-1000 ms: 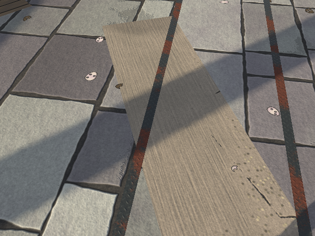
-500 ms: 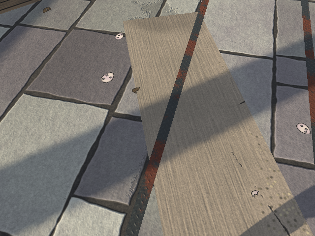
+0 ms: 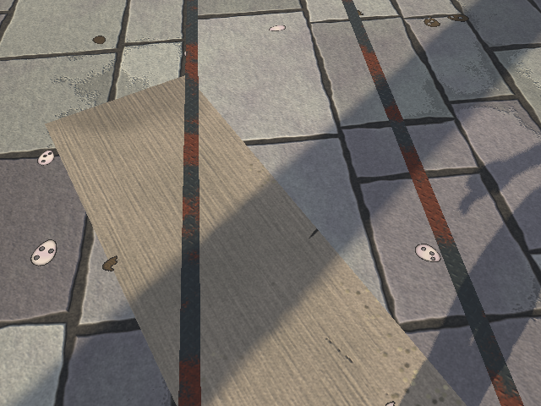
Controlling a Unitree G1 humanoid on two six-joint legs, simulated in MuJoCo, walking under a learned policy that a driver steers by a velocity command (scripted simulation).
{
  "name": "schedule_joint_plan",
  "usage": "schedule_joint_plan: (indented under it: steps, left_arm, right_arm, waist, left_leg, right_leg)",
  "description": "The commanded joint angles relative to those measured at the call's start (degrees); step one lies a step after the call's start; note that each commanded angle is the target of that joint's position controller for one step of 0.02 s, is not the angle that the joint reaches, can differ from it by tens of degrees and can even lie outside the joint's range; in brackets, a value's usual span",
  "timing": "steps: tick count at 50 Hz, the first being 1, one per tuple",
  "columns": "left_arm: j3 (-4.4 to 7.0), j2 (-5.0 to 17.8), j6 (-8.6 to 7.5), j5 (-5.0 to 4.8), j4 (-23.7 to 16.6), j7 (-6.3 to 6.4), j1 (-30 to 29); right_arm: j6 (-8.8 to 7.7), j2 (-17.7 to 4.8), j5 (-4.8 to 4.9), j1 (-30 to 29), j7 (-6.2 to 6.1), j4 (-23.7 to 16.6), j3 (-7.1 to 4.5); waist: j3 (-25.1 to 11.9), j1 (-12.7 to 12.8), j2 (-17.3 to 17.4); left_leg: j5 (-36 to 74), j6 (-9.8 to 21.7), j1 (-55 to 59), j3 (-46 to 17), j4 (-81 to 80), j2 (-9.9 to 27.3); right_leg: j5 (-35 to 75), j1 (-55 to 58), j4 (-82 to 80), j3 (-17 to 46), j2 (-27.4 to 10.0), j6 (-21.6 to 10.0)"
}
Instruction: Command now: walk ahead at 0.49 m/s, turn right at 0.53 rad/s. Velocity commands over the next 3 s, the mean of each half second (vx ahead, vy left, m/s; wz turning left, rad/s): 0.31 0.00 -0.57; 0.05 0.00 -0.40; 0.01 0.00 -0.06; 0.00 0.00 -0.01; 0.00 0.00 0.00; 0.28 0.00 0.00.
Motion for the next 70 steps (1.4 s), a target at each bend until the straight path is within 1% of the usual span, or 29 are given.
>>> schedule_joint_plan:
  steps: [1, 5, 8, 9, 10, 11, 12, 13, 14, 16, 18, 22, 30, 34, 35, 36, 37, 38, 40, 46, 48, 51, 52, 53, 54, 55, 56, 59, 70]
  left_arm:
    - [-0.81, 0.5, -0.62, 0.27, -5.1, -1.49, -6.5]
    - [-0.90, 1.5, -0.45, -0.06, -8.9, -3.18, -10.0]
    - [1.83, 6.9, -0.26, -0.10, -7.8, -3.51, 1.9]
    - [3.82, 10.7, -0.36, 0.11, -5.8, -2.62, 10.6]
    - [4.87, 16.6, -0.02, 0.65, -4.9, -1.08, 13.4]
    - [4.79, 19.1, -0.55, 2.03, -8.1, -1.54, 10.8]
    - [3.40, 14.4, -0.64, 1.99, -8.8, -1.97, 11.8]
    - [2.75, 12.0, -1.07, 1.39, -9.0, -1.90, 8.6]
    - [2.39, 10.2, -1.29, 0.48, -9.5, -1.71, 4.8]
    - [1.71, 8.3, -0.95, 1.16, -10.8, -1.06, 1.0]
    - [1.99, 9.4, -1.00, 1.54, -10.9, -0.70, 1.2]
    - [2.37, 10.9, 0.16, 0.79, -11.2, 0.81, 2.4]
    - [2.06, 11.0, 3.10, 0.89, -12.5, 2.42, 2.7]
    - [1.25, 9.9, 3.69, 0.37, -14.4, 2.68, -0.6]
    - [0.57, 7.8, 3.67, 0.89, -14.8, 2.82, 1.2]
    - [-0.35, 4.5, 3.49, 1.98, -14.8, 2.90, 5.9]
    - [0.35, 7.5, 3.15, 1.49, -15.9, 2.90, 7.4]
    - [1.47, 12.0, 2.98, 1.57, -14.2, 2.82, 8.8]
    - [1.83, 11.5, 4.14, 0.78, -12.4, 3.10, 6.2]
    - [-0.89, 4.7, 4.56, 0.84, -13.4, 2.48, 2.7]
    - [-0.85, 5.5, 4.45, 0.69, -13.1, 2.20, 2.0]
    - [-0.53, 5.9, 4.29, 0.99, -10.9, 1.69, 5.1]
    - [-0.39, 7.2, 4.28, 1.57, -11.2, 1.70, 4.7]
    - [0.08, 10.3, 4.36, 2.31, -11.7, 2.05, 5.4]
    - [-0.02, 10.8, 4.33, 2.90, -10.8, 1.67, 3.1]
    - [-1.16, 6.1, 3.70, 2.99, -12.0, 1.04, 0.3]
    - [-1.66, 4.6, 3.10, 3.39, -11.3, 0.75, 0.2]
    - [-1.54, 6.2, 1.59, 2.80, -9.6, 0.75, 2.6]
    - [-1.85, 5.0, 1.23, 1.94, -5.7, 1.15, 5.5]
  right_arm:
    - [-0.23, -9.1, 0.56, -1.4, -0.76, -3.8, -1.56]
    - [1.55, -10.9, 1.52, 0.8, -0.67, -4.0, -2.27]
    - [3.23, -13.2, 1.90, -2.4, -1.23, -5.9, -2.92]
    - [3.28, -12.7, 2.16, -3.1, -1.28, -6.7, -2.63]
    - [2.42, -7.0, -0.52, -1.2, -1.02, -8.9, -0.97]
    - [0.49, -3.9, 0.15, 4.0, -0.16, -11.0, 0.47]
    - [-0.86, -9.3, 2.30, -3.5, 0.29, -11.6, -0.82]
    - [-1.27, -8.8, 3.29, -6.8, 0.23, -13.0, -0.76]
    - [-0.99, -8.4, 2.30, -6.8, -0.50, -11.8, -0.90]
    - [0.90, -9.8, 1.13, -5.9, -1.15, -11.8, -1.85]
    - [2.37, -8.1, 0.70, -5.0, -1.40, -12.5, -1.76]
    - [3.44, -7.2, 0.13, -8.7, -1.93, -14.4, -1.36]
    - [3.30, -8.1, 0.87, -16.8, -0.79, -17.5, -1.11]
    - [1.74, -9.2, 1.00, -11.2, 0.09, -16.6, -1.72]
    - [1.46, -11.3, 0.19, -9.4, 0.07, -16.4, -2.15]
    - [1.90, -14.8, -0.88, -10.4, -0.40, -17.3, -2.61]
    - [2.49, -14.1, -2.19, -7.5, -0.16, -16.0, -2.43]
    - [2.46, -11.6, -0.89, -8.4, 0.12, -17.2, -1.85]
    - [3.02, -8.9, 0.30, -10.6, 0.08, -17.9, -1.11]
    - [5.00, -9.3, 0.41, -11.7, -0.55, -16.8, -0.76]
    - [5.30, -10.6, 0.72, -10.0, -0.52, -16.1, -1.05]
    - [5.45, -10.2, 1.60, -9.8, -0.31, -15.3, -0.53]
    - [5.10, -9.4, 1.65, -7.5, -0.16, -14.5, -0.17]
    - [4.48, -7.6, 0.40, -6.9, 0.27, -14.7, 0.52]
    - [3.89, -4.2, -0.07, -6.2, 0.47, -15.2, 1.25]
    - [3.89, -6.2, -0.79, -8.8, 0.33, -14.7, 1.08]
    - [3.95, -6.8, -0.69, -10.0, 0.34, -14.4, 0.83]
    - [4.49, -7.7, -0.13, -8.6, -0.38, -12.7, 0.49]
    - [4.64, -7.3, 0.52, -7.1, -0.84, -6.9, 0.34]
  waist:
    - [5.6, -0.2, 1.9]
    - [5.4, -0.1, 3.5]
    - [-2.4, 7.8, 6.8]
    - [-7.0, 12.2, 5.0]
    - [-11.8, 8.8, -8.6]
    - [-24.3, 4.6, -13.8]
    - [-24.5, 8.8, -2.4]
    - [-16.8, 7.6, -1.4]
    - [-10.8, 5.2, 3.5]
    - [-7.3, 2.0, 1.9]
    - [-7.4, 0.8, 0.8]
    - [-8.6, 1.5, -1.7]
    - [-6.5, 4.4, -6.2]
    - [-6.8, 0.6, -7.7]
    - [-8.4, 1.1, -4.6]
    - [-10.3, 4.9, 9.2]
    - [-10.8, 5.2, 19.9]
    - [-10.4, 4.3, 13.8]
    - [-7.7, 3.7, 7.3]
    - [-7.1, 2.9, 12.8]
    - [-7.3, 1.5, 13.9]
    - [-5.7, 3.5, 12.3]
    - [-5.5, 3.1, 10.3]
    - [-6.7, 2.2, 3.1]
    - [-6.1, -0.9, -8.7]
    - [-3.8, 0.6, -6.7]
    - [-2.2, 1.0, -5.8]
    - [1.1, 1.3, -5.0]
    - [-0.6, 2.1, 0.9]
  left_leg:
    - [15.3, 7.3, -2.7, -4.0, -6.6, 17.5]
    - [29.2, 6.0, 5.4, -0.9, 0.0, 19.5]
    - [58.2, 3.3, 4.9, 1.1, 20.9, 18.1]
    - [51.3, 0.2, -2.1, 1.8, 34.8, 15.3]
    - [4.5, -3.3, -20.1, 0.7, 54.3, 9.7]
    - [-26.3, -5.9, -36.4, -11.2, 71.9, -1.4]
    - [-23.3, -4.4, -39.4, -19.1, 73.3, 1.8]
    - [-17.9, -3.3, -41.7, -18.3, 69.5, 3.9]
    - [-13.9, -3.5, -40.4, -17.9, 65.0, 6.5]
    - [-10.2, -3.8, -33.6, -18.2, 59.9, 8.4]
    - [-8.6, -4.9, -31.5, -17.6, 55.5, 7.4]
    - [-2.2, -6.9, -34.2, -17.8, 45.1, 5.4]
    - [0.9, -7.1, -31.1, -19.8, 27.5, 1.5]
    - [7.7, -4.3, -20.4, -18.6, 11.1, 1.0]
    - [18.0, -1.9, -12.5, -22.4, 8.4, 7.1]
    - [38.9, 4.1, -3.9, -33.7, 9.8, 19.0]
    - [44.3, 15.0, -1.7, -47.8, 7.9, 26.7]
    - [40.6, 16.5, -1.8, -46.1, 8.3, 26.0]
    - [34.1, 11.5, -4.5, -33.7, 10.1, 18.7]
    - [26.1, 9.8, -9.7, -24.2, 7.5, 13.1]
    - [23.1, 10.5, -9.0, -25.7, 7.4, 14.3]
    - [14.8, 8.2, -13.1, -25.2, 8.8, 13.2]
    - [10.2, 5.1, -16.7, -24.8, 9.2, 12.3]
    - [3.7, 1.3, -21.0, -21.2, 14.3, 9.3]
    - [-4.6, -2.1, -18.6, -14.9, 14.4, 4.1]
    - [-2.1, -4.0, -14.4, -15.3, 14.2, 4.5]
    - [1.4, -4.4, -13.3, -15.3, 13.5, 4.4]
    - [5.0, -4.2, -12.5, -15.9, 13.4, 5.0]
    - [10.5, -4.4, -10.4, -16.0, 13.2, 5.2]
  right_leg:
    - [3.3, -0.8, -6.8, -3.1, 0.0, -0.3]
    - [-4.5, 0.5, -12.0, -7.2, 2.8, -2.5]
    - [-9.6, 18.0, -14.3, -11.8, 10.3, -6.1]
    - [-1.0, 32.4, -20.2, -9.5, 11.7, -8.3]
    - [19.2, 49.0, -17.7, 8.5, -0.9, -11.8]
    - [21.3, 63.5, -24.4, 40.1, -14.6, -25.7]
    - [25.9, 62.1, -27.0, 34.4, -12.6, -22.4]
    - [27.7, 54.9, -26.6, 24.6, -10.2, -19.8]
    - [26.2, 46.0, -27.4, 18.5, -6.8, -16.9]
    - [25.5, 33.5, -29.9, 13.7, -3.9, -15.1]
    - [29.8, 29.4, -30.5, 11.6, -2.5, -15.3]
    - [27.5, 29.7, -29.2, 10.7, -0.6, -13.6]
    - [7.9, 30.1, -25.8, 18.8, 0.6, -10.4]
    - [8.3, 31.1, -19.7, 22.2, 3.1, -6.9]
    - [1.1, 27.5, -15.2, 20.0, 5.8, -4.2]
    - [-23.8, 19.4, -3.6, 11.7, 13.3, -0.9]
    - [-42.5, 10.0, 6.9, 7.4, 17.3, 2.3]
    - [-40.2, 8.1, 16.7, 8.9, 14.6, 4.0]
    - [-33.5, 7.1, 21.1, 7.8, 13.3, 5.9]
    - [-26.7, 19.3, -1.7, -0.2, 9.7, 7.3]
    - [-23.6, 22.7, -9.3, -1.1, 9.1, 6.7]
    - [-11.4, 31.8, -26.9, -3.0, 9.9, 3.6]
    - [-7.3, 36.2, -29.4, -0.3, 8.0, 1.8]
    - [0.0, 40.5, -29.2, 7.4, 0.7, -0.8]
    - [-4.1, 32.2, -29.2, 10.5, -3.1, -5.1]
    - [-13.4, 27.1, -30.9, 10.2, -1.7, -5.5]
    - [-18.4, 25.6, -31.1, 8.5, 0.7, -3.5]
    - [-16.8, 23.7, -30.5, 6.6, 3.2, -0.8]
    - [-5.7, 27.7, -27.4, 4.2, 5.1, -0.8]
